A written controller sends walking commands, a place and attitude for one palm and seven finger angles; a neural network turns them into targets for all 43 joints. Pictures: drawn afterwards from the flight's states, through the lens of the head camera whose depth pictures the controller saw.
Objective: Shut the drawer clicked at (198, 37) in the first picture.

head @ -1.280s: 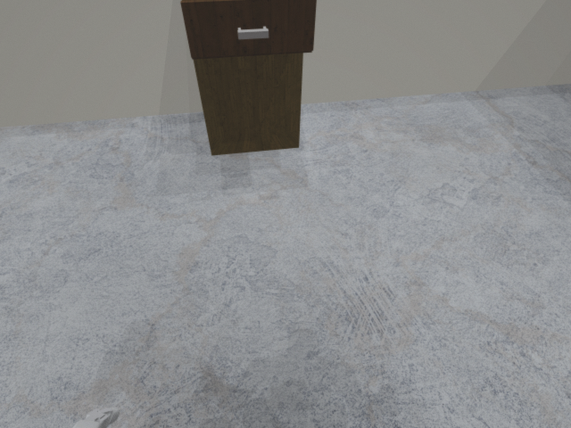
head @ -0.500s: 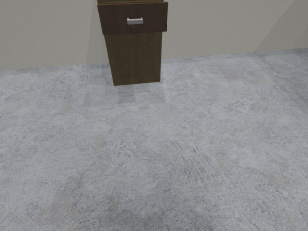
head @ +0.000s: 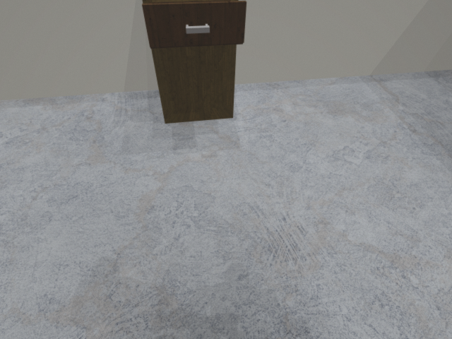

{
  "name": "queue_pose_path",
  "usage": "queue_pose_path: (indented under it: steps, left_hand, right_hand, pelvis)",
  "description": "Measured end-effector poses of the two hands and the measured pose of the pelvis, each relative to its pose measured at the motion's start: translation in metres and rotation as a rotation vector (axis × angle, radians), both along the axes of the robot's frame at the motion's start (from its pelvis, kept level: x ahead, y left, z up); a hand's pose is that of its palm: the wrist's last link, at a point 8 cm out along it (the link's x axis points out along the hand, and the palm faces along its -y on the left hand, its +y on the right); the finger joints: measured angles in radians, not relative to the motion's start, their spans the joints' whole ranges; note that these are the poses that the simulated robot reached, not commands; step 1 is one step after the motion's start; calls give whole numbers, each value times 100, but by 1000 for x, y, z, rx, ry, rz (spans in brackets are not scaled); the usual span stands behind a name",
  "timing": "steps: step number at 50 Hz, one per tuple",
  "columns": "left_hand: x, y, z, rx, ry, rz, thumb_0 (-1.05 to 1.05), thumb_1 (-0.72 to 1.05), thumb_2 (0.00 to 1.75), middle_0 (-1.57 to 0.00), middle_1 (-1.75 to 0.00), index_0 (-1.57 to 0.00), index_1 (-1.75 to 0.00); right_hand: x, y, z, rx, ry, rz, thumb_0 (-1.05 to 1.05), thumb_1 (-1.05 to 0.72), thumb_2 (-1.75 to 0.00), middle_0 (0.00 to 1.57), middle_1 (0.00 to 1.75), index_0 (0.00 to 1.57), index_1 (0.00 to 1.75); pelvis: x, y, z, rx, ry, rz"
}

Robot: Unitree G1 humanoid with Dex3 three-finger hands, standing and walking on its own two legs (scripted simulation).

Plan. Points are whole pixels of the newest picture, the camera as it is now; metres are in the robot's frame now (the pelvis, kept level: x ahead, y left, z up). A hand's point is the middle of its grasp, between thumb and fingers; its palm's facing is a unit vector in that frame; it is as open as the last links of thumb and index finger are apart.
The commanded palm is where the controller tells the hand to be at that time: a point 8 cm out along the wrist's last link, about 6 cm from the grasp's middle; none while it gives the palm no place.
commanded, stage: look at it before walking up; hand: left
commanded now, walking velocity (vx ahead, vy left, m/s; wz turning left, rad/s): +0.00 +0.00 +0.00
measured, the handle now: (197, 27) +1.35 +0.20 +0.00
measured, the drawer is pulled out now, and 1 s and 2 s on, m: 0.30 0.30 0.30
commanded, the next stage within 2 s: walk to a spot facing it in 0.16 s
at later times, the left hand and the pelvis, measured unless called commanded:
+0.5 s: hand out of the picture +0.05 +0.22 -0.18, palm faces -0.04 -0.97 -0.24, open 7.4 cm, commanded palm none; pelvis +0.03 +0.01 -0.01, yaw -2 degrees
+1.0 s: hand (174, 280) +0.28 +0.14 -0.18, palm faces -0.10 -0.97 -0.20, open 7.4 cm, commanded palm none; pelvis +0.21 -0.04 -0.02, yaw -8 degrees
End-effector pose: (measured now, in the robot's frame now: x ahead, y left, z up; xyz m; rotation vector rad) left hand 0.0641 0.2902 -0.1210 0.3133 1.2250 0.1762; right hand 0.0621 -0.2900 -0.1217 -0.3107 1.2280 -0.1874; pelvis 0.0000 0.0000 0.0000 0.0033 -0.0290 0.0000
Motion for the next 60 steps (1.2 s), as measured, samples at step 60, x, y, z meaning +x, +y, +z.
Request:
queue_pose_path:
  steps: [60]
  left_hand:
    - [242,-108,-44,-211,151,-16,0,90,90,-20,-30,-21,-30]
  right_hand:
    - [293,25,-12,131,-129,-161,1,-92,-90,19,30,19,30]
  pelvis:
    - [305,-27,-12,-47,19,-135]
